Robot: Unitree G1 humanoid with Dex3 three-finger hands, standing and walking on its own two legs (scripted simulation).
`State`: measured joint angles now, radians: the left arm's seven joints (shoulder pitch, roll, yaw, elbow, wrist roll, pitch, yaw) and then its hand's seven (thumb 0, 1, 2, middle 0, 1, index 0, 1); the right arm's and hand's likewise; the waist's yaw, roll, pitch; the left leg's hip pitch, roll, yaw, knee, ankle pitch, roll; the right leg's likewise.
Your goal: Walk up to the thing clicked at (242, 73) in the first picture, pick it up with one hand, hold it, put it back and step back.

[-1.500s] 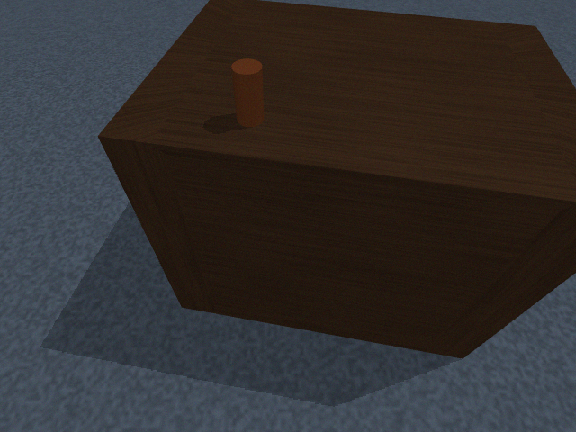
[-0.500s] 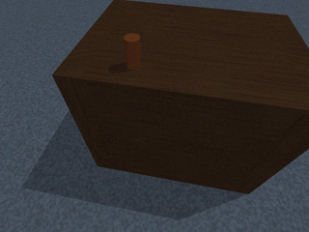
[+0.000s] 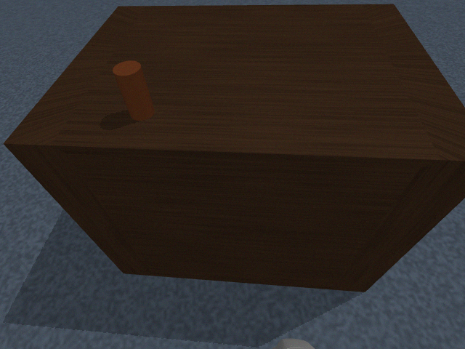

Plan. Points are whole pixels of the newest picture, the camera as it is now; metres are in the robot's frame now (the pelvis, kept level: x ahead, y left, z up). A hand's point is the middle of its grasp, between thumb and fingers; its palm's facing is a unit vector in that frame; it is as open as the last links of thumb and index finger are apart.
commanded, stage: walk up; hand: left
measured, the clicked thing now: (135, 92) +0.60 +0.22 +0.11
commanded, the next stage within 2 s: none
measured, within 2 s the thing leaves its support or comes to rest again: neither
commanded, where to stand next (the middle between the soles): +0.16 +0.05 m, yaw -5 degrees
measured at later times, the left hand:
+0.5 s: hand (99, 303) +0.22 +0.29 -0.15, palm faces -0.08 -0.92 -0.39, open 7.4 cm
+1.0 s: hand (95, 294) +0.24 +0.31 -0.15, palm faces -0.11 -0.91 -0.39, open 7.4 cm
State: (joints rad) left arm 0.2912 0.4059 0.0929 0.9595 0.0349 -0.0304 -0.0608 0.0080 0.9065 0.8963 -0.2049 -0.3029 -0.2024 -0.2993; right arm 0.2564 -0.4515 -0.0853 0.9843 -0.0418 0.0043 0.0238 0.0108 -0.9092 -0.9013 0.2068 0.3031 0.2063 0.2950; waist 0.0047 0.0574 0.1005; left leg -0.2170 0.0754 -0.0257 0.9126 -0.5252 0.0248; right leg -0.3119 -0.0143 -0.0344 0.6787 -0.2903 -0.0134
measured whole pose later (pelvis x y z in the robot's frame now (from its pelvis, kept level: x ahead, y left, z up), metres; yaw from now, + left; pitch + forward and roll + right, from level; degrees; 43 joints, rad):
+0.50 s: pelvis +0.12 +0.03 +0.00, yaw -4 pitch -3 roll +0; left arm 0.20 0.41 0.02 0.86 -0.03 -0.01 0.03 0.01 0.91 0.90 -0.21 -0.30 -0.20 -0.30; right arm 0.12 -0.33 -0.03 0.86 -0.01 -0.01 0.02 0.01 -0.91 -0.90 0.21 0.30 0.21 0.30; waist 0.01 -0.01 0.18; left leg -0.37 0.06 0.03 0.66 -0.25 -0.01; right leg -0.34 0.01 0.07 0.97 -0.60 -0.03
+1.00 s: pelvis +0.11 +0.05 +0.00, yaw -6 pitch -2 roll +1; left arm 0.13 0.41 0.04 0.92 0.00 0.02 0.01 0.01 0.90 0.90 -0.21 -0.30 -0.20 -0.30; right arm 0.16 -0.37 -0.03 0.96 -0.02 -0.01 0.01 0.01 -0.91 -0.90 0.21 0.30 0.21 0.29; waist 0.00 -0.04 0.14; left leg -0.30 0.01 -0.02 0.68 -0.35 -0.02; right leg -0.36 -0.04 0.05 0.83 -0.51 -0.01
